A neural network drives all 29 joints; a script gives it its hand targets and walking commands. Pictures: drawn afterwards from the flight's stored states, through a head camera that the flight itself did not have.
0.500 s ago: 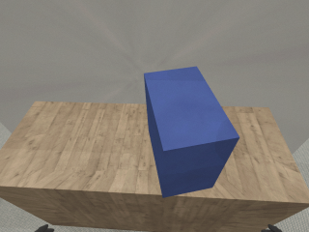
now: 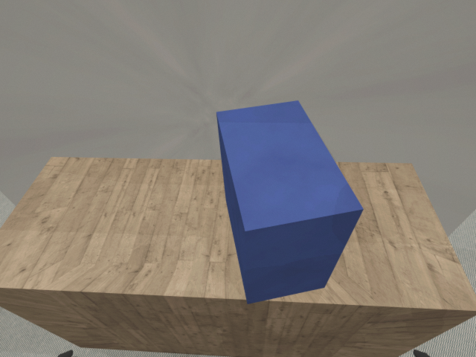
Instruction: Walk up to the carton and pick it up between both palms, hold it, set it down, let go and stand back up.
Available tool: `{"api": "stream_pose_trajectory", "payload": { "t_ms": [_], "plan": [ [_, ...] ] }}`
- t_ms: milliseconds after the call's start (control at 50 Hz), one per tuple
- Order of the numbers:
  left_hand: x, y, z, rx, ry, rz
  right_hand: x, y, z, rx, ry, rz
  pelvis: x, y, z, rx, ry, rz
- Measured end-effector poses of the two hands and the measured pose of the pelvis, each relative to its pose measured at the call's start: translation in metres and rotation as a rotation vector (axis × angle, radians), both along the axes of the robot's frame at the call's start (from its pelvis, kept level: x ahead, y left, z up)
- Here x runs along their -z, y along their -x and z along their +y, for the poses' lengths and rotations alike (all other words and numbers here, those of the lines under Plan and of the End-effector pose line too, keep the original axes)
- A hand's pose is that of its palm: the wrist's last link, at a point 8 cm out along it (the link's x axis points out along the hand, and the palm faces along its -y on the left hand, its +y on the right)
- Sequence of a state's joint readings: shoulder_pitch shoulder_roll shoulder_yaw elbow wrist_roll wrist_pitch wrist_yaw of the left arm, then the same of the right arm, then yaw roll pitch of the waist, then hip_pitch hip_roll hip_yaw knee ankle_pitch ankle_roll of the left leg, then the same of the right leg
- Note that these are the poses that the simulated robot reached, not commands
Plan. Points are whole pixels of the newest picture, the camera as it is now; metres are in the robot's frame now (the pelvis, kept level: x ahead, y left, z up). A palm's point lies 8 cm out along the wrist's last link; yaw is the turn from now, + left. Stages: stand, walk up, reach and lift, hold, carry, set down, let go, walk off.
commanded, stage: walk up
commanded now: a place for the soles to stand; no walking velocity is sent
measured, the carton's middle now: (272, 203) +0.41 -0.05 +0.00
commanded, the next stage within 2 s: stand in 1.14 s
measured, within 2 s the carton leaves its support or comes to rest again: neither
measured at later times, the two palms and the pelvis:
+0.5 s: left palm out of the picture +0.11 +0.33 -0.06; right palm out of the picture +0.11 -0.30 -0.10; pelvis +0.01 +0.00 +0.00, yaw +0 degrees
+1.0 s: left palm out of the picture +0.13 +0.31 -0.06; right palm out of the picture +0.09 -0.31 -0.10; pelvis +0.00 -0.01 +0.00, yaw +0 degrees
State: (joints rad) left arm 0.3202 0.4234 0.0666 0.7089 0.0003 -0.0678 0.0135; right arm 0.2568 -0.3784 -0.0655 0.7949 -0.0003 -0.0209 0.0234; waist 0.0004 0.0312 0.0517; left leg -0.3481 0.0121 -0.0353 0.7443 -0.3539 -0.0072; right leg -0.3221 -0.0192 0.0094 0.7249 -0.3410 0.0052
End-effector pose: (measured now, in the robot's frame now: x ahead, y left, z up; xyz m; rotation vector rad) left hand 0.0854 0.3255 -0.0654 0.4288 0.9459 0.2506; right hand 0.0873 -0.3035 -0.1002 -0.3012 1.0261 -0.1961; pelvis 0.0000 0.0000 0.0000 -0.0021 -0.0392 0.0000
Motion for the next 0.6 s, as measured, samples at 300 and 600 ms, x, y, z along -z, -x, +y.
{"api": "stream_pose_trajectory", "payload": {
  "t_ms": [300, 600],
  "plan": [
    [-0.001, -0.019, 0.000, 0.007, 0.002, -0.018, -0.003, -0.015, 0.001, -0.006, 0.008, -0.016, -0.001, -0.011, 0.001, -0.002, -0.002, 0.005],
    [-0.006, -0.026, -0.006, 0.009, -0.010, -0.013, 0.000, -0.018, -0.005, -0.001, -0.004, 0.002, -0.002, -0.016, -0.005, 0.000, -0.011, 0.013]
  ]
}}
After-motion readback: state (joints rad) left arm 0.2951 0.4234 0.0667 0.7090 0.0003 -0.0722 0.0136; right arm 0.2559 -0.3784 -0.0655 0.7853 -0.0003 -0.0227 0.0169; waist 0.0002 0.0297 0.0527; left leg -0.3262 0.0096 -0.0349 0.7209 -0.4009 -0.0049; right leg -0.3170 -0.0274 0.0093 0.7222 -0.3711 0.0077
